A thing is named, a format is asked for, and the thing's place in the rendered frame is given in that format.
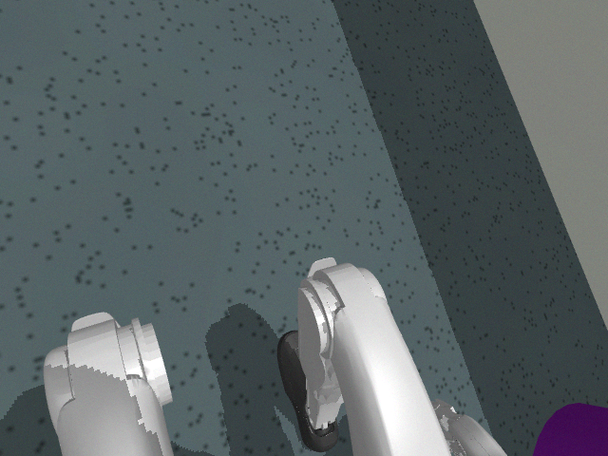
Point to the right robot hand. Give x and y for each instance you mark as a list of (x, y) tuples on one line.
[(465, 437)]

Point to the right robot foot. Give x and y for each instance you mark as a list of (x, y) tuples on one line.
[(294, 382)]

